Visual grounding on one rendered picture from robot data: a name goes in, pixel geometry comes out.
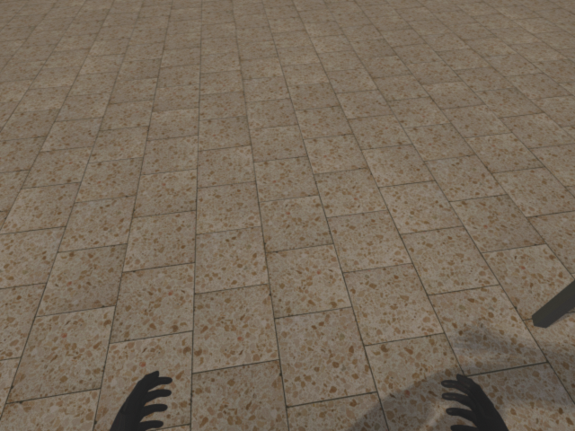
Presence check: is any robot left hand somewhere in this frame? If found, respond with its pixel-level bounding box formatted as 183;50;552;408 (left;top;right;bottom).
110;371;173;431

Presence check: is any robot right hand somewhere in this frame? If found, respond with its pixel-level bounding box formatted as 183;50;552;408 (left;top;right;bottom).
441;374;509;431

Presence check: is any table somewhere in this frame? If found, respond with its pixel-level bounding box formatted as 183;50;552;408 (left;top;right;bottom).
532;280;575;328

